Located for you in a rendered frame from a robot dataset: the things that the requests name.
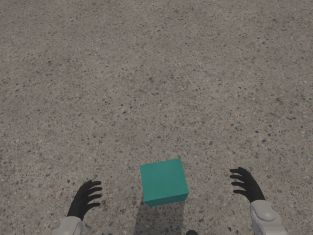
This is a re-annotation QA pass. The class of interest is carton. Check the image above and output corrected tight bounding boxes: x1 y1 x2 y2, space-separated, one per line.
140 158 189 207

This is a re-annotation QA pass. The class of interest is left robot hand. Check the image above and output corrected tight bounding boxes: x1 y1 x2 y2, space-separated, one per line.
67 180 102 221

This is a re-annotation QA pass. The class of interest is right robot forearm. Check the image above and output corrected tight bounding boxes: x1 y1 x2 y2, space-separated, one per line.
250 200 289 235

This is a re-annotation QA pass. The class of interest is left robot forearm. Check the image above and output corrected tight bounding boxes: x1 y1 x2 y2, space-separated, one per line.
52 216 83 235

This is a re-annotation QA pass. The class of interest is right robot hand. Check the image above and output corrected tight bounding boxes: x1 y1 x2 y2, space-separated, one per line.
230 167 265 203

